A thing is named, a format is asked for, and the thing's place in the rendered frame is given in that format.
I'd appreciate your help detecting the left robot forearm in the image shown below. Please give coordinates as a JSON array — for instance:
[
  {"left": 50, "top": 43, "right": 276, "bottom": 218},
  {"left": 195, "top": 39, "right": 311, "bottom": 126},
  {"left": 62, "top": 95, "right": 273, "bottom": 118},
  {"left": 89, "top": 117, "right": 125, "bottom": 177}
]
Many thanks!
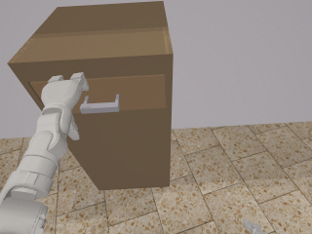
[{"left": 0, "top": 104, "right": 72, "bottom": 205}]

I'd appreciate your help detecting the cabinet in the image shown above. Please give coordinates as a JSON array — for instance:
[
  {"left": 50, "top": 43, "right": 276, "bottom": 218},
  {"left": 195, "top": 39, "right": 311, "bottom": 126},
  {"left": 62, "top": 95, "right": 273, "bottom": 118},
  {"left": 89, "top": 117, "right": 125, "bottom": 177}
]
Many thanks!
[{"left": 7, "top": 1, "right": 174, "bottom": 191}]

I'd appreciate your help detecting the handle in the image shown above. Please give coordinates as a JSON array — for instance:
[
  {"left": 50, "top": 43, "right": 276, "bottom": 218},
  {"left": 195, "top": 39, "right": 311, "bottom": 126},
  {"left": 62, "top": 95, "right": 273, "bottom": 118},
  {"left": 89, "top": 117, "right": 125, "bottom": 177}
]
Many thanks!
[{"left": 80, "top": 94, "right": 120, "bottom": 114}]

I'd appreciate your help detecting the left robot upper arm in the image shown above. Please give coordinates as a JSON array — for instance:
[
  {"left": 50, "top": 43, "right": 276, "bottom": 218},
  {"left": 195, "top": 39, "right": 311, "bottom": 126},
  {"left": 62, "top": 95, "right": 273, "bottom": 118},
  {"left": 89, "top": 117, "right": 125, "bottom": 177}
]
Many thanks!
[{"left": 0, "top": 196, "right": 49, "bottom": 234}]

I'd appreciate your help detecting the drawer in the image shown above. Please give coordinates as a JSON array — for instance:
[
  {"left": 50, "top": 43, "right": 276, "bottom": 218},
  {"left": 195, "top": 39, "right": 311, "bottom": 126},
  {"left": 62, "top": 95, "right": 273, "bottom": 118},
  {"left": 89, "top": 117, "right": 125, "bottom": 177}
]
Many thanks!
[{"left": 29, "top": 74, "right": 165, "bottom": 113}]

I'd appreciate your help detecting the robot left hand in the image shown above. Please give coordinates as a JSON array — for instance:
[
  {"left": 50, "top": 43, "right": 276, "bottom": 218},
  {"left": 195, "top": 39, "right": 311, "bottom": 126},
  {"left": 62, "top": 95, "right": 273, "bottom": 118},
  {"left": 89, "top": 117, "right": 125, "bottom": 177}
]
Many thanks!
[{"left": 41, "top": 72, "right": 90, "bottom": 140}]

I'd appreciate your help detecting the robot right hand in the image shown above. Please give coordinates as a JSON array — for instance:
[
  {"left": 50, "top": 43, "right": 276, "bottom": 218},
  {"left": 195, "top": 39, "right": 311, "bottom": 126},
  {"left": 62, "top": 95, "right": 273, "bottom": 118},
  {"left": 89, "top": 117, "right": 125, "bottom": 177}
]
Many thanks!
[{"left": 243, "top": 219, "right": 268, "bottom": 234}]

